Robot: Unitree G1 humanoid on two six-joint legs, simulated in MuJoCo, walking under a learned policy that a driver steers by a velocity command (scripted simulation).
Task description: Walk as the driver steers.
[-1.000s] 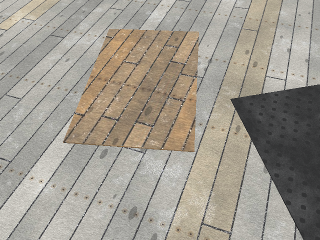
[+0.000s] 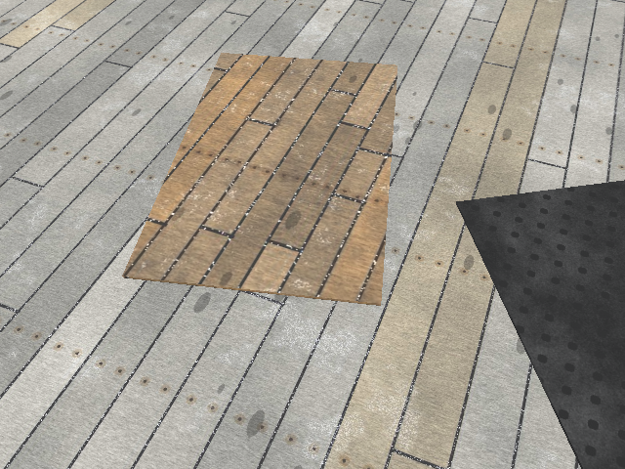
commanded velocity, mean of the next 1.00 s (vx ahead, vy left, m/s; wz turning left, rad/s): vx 0.26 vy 0.00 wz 0.00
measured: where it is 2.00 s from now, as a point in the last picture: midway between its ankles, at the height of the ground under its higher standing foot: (284, 323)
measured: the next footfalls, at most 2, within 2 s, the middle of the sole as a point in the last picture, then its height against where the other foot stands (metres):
right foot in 1.00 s outside the picture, level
left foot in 1.56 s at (254, 370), level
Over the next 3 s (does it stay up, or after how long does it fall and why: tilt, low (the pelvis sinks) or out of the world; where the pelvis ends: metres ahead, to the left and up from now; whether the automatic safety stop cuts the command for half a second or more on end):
stays up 1.28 0.40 0.00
